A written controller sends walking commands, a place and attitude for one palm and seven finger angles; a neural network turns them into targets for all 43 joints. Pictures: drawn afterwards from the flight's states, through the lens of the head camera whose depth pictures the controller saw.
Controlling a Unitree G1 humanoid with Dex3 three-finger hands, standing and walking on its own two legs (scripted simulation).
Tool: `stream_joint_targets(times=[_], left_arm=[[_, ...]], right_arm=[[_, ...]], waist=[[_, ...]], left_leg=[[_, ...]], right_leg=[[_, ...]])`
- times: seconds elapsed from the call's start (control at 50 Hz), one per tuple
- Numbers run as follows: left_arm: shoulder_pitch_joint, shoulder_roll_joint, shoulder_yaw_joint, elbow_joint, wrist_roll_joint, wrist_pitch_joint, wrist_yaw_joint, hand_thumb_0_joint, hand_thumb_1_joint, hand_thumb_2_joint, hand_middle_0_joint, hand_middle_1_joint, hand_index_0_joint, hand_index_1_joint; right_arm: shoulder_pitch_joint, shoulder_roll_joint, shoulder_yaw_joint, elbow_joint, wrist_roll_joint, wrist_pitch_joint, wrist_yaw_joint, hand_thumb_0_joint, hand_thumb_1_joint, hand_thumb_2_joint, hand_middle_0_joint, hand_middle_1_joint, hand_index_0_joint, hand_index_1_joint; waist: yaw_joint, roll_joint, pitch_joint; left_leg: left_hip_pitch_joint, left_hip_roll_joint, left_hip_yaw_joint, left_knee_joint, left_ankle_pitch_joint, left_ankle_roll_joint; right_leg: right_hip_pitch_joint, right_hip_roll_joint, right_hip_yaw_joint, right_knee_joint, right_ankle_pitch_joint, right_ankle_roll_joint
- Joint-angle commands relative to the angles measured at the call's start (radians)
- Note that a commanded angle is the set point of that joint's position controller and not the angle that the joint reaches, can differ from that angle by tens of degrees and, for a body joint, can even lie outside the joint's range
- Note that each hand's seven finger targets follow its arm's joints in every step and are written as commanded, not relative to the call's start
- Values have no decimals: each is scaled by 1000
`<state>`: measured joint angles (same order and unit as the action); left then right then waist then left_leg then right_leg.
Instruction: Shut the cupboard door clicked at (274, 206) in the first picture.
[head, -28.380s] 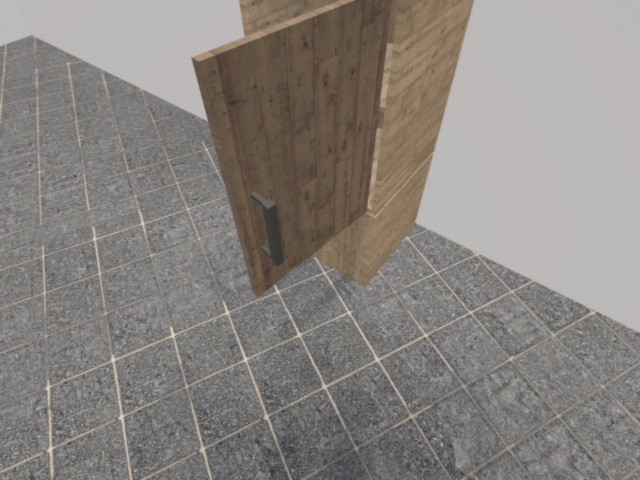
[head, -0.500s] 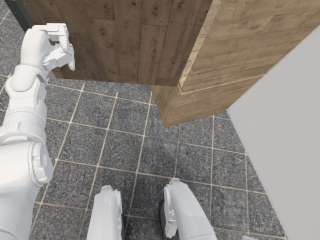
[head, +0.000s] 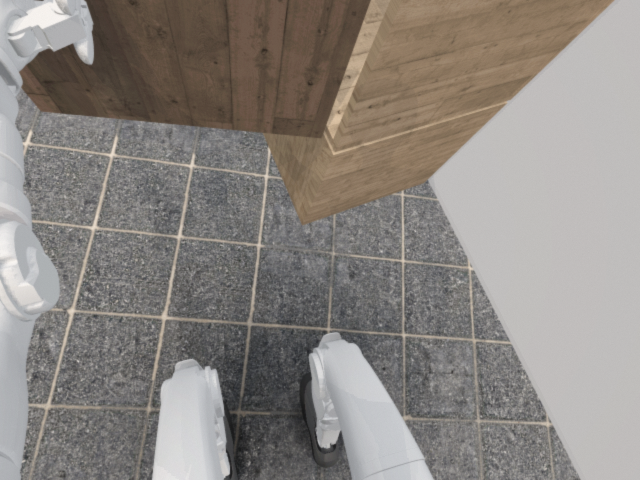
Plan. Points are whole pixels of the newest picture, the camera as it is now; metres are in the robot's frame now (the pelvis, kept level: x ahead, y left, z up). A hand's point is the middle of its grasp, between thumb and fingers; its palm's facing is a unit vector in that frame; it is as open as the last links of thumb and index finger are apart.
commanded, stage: push the door shut along its arc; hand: left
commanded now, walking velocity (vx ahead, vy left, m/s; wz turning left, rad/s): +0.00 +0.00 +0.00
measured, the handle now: out of the picture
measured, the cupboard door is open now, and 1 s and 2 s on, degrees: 67 63 63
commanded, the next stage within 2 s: pull the fist back off the door in 0.06 s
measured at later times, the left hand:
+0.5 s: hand (104, 24) +0.59 +0.14 +0.07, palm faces +0.09 -0.99 -0.05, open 3.1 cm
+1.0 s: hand (96, 96) +0.51 +0.15 +0.07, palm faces +0.11 -0.99 -0.02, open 3.1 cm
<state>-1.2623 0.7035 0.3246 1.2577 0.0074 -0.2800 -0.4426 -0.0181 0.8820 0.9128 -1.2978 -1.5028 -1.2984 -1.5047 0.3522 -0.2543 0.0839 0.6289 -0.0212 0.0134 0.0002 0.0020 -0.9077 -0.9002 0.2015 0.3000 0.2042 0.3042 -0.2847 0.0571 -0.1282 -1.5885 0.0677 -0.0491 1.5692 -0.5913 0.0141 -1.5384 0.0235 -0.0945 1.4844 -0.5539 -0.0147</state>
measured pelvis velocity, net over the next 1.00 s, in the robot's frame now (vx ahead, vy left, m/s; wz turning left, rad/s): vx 0.02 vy -0.01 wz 0.06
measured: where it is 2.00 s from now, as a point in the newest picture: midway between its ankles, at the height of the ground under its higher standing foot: (273, 449)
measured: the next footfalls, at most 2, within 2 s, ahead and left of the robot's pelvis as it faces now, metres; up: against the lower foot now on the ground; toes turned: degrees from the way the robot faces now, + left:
none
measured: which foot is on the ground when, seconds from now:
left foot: down 0.00-1.00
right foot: down 0.00-1.00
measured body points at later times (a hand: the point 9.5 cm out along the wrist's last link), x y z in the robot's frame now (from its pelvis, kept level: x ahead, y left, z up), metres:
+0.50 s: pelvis +0.01 +0.00 +0.02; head +0.21 +0.03 +0.42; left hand +0.58 +0.19 +0.07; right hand -0.01 -0.24 -0.09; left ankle +0.05 +0.11 -0.55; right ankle +0.06 -0.12 -0.55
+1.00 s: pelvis +0.02 -0.01 +0.04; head +0.18 +0.02 +0.46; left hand +0.50 +0.20 +0.07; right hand +0.08 -0.27 -0.08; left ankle +0.05 +0.11 -0.55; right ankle +0.06 -0.12 -0.55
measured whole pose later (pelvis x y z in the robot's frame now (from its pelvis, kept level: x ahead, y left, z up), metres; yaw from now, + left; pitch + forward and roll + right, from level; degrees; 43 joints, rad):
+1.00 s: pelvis +0.02 -0.01 +0.04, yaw +3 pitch +29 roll -3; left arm -0.81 0.29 0.28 1.04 -0.03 -0.56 0.01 0.02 0.91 0.90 -1.30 -1.50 -1.30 -1.51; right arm 0.29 -0.26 -0.02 0.64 -0.05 0.05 0.06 0.00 -0.91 -0.90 0.20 0.30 0.20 0.30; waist -0.16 0.04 -0.17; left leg -1.35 0.04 -0.03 1.41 -0.57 0.00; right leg -1.32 0.00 -0.08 1.37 -0.56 -0.02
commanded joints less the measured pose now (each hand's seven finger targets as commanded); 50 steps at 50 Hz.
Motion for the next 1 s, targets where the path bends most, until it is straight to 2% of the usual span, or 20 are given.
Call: stream_joint_targets(times=[0.0,0.14,0.16,0.18,0.2,0.22,0.24,0.3,0.32,0.36,0.42,0.46,0.56,0.6,0.66,0.76,0.86,0.9,0.94,0.98], left_arm=[[-562,170,3,-237,-25,-33,-12,0,900,900,-1300,-1500,-1300,-1500],[-619,138,-35,-223,-16,-6,-21,0,900,900,-1300,-1500,-1300,-1500],[-575,180,182,-239,-95,4,165,0,900,900,-1300,-1500,-1300,-1500],[-522,111,127,-204,-75,9,248,0,900,900,-1300,-1500,-1300,-1500],[-467,76,126,-190,-70,7,296,0,900,900,-1300,-1500,-1300,-1500],[-453,43,141,-205,-74,0,350,0,900,900,-1300,-1500,-1300,-1500],[-451,36,147,-247,-55,-20,416,0,900,900,-1300,-1500,-1300,-1500],[-435,7,67,-314,97,-101,541,0,900,900,-1300,-1500,-1300,-1500],[-441,-2,26,-331,134,-123,546,0,900,900,-1300,-1500,-1300,-1500],[-496,-16,-4,-390,134,-158,526,0,900,900,-1300,-1500,-1300,-1500],[-488,-24,22,-411,44,-172,458,0,900,900,-1300,-1500,-1300,-1500],[-429,-29,52,-344,-1,-156,438,0,900,900,-1300,-1500,-1300,-1500],[-198,-32,96,-200,30,-171,481,0,900,900,-1300,-1500,-1300,-1500],[-110,-44,108,-181,36,-197,493,0,900,900,-1300,-1500,-1300,-1500],[-59,-116,62,-210,23,-237,478,0,900,900,-1300,-1500,-1300,-1500],[-36,-168,37,-354,-34,-301,436,0,900,900,-1300,-1500,-1300,-1500],[-93,-221,-20,-486,-51,-348,439,0,900,900,-1300,-1500,-1300,-1500],[-70,-227,-32,-522,-49,-364,445,0,900,900,-1300,-1500,-1300,-1500],[-29,-268,-60,-477,-43,-362,450,0,900,900,-1300,-1500,-1300,-1500],[-35,-270,-62,-390,-36,-345,462,0,900,900,-1300,-1500,-1300,-1500]], right_arm=[[240,-226,-86,-11,-8,-29,-28,0,-900,-900,200,300,200,300],[242,-227,-84,9,-16,-48,-33,0,-900,-900,200,300,200,300],[293,-212,-67,-38,-40,-50,-22,0,-900,-900,200,300,200,300],[270,-205,-70,-37,-42,-48,-4,0,-900,-900,200,300,200,300],[265,-197,-72,-40,-43,-46,9,0,-900,-900,200,300,200,300],[273,-196,-79,-40,-56,-41,19,0,-900,-900,200,300,200,300],[278,-191,-82,-45,-67,-38,30,0,-900,-900,200,300,200,300],[286,-185,-99,-32,-84,-26,73,0,-900,-900,200,300,200,300],[287,-187,-105,-25,-85,-16,81,0,-900,-900,200,300,200,300],[286,-192,-117,-20,-77,-6,87,0,-900,-900,200,300,200,300],[272,-200,-127,-16,-59,-4,75,0,-900,-900,200,300,200,300],[267,-194,-120,-9,-51,-5,66,0,-900,-900,200,300,200,300],[247,-170,-103,-31,-58,6,68,0,-900,-900,200,300,200,300],[236,-165,-106,-49,-59,9,74,0,-900,-900,200,300,200,300],[216,-159,-119,-62,-54,17,78,0,-900,-900,200,300,200,300],[181,-162,-143,-65,-39,22,72,0,-900,-900,200,300,200,300],[150,-161,-159,-39,-34,20,58,0,-900,-900,200,300,200,300],[140,-163,-161,-40,-33,19,50,0,-900,-900,200,300,200,300],[120,-158,-162,-31,-31,19,48,0,-900,-900,200,300,200,300],[110,-159,-157,-20,-31,25,42,0,-900,-900,200,300,200,300]], waist=[[-65,251,-673],[-90,288,-650],[-10,294,-667],[-20,274,-657],[-1,277,-651],[-8,224,-644],[4,251,-650],[-4,293,-697],[-13,330,-701],[-30,320,-737],[-19,288,-795],[-14,222,-736],[30,122,-557],[51,74,-538],[48,33,-525],[71,55,-613],[66,107,-671],[82,137,-691],[83,123,-659],[60,65,-556]], left_leg=[[595,-23,-73,-134,385,40],[617,-21,-76,-119,398,37],[580,-10,-93,-153,390,28],[576,-5,-92,-167,381,22],[585,-4,-99,-179,382,16],[577,-1,-97,-180,386,15],[580,-3,-86,-184,397,12],[650,0,-84,-179,437,5],[679,0,-84,-185,449,1],[704,-9,-83,-201,419,3],[727,-21,-84,-232,418,-1],[658,-28,-66,-246,377,8],[509,-32,-26,-260,332,20],[473,-37,-7,-260,336,23],[441,-45,10,-265,327,23],[526,-54,18,-276,357,17],[652,-54,4,-280,364,11],[702,-56,1,-290,389,7],[708,-55,-7,-297,372,2],[636,-57,-2,-302,304,8]], right_leg=[[225,37,41,-191,252,-24],[174,43,28,-188,251,-28],[207,35,22,-186,245,-25],[210,33,23,-189,233,-18],[204,33,14,-182,225,-21],[212,33,13,-187,227,-13],[229,30,17,-192,235,-11],[215,27,20,-183,245,-14],[213,25,23,-191,254,-16],[262,26,36,-216,259,-16],[366,28,42,-245,299,-16],[420,29,48,-269,293,-8],[454,25,58,-278,278,-5],[496,26,70,-280,309,-6],[544,23,80,-286,343,-3],[596,14,93,-290,398,-1],[546,7,87,-294,373,2],[539,6,85,-289,379,-4],[509,4,74,-293,349,-5],[501,4,76,-314,297,1]])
